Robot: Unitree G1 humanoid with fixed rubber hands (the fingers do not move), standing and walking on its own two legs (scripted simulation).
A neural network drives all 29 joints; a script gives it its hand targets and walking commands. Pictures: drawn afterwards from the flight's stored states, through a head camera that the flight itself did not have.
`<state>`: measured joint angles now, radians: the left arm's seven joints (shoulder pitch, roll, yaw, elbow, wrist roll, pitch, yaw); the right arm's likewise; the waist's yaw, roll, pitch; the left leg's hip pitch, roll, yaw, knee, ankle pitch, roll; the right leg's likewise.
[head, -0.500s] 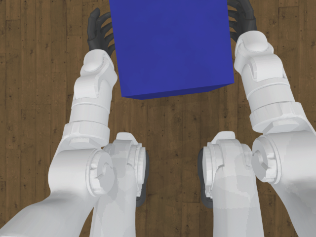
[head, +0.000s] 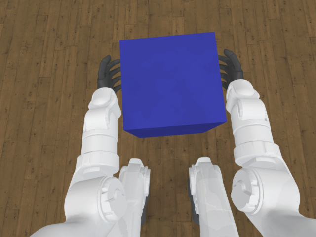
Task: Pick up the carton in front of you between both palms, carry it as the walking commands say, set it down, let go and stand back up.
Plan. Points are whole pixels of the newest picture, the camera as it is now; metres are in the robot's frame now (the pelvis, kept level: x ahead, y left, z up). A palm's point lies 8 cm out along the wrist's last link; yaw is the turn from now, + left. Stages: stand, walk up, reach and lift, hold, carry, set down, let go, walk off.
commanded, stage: reach and lift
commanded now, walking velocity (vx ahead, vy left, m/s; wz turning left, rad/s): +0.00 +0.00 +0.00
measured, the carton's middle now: (169, 95) +0.47 -0.01 -0.13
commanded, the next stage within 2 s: none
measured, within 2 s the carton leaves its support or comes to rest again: neither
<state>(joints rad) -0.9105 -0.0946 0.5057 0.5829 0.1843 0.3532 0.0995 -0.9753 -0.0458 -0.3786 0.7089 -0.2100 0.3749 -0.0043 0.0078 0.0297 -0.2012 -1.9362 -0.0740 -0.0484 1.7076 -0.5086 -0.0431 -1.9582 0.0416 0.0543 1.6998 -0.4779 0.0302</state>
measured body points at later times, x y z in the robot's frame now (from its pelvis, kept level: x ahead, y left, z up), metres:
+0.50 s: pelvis +0.05 +0.00 +0.14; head +0.18 -0.02 +0.57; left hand +0.44 +0.14 +0.11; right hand +0.44 -0.16 +0.10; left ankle +0.10 +0.13 -0.48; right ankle +0.11 -0.13 -0.48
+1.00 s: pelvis +0.09 +0.00 +0.25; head +0.09 +0.00 +0.70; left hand +0.41 +0.15 +0.25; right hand +0.40 -0.16 +0.25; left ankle +0.10 +0.13 -0.48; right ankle +0.11 -0.13 -0.48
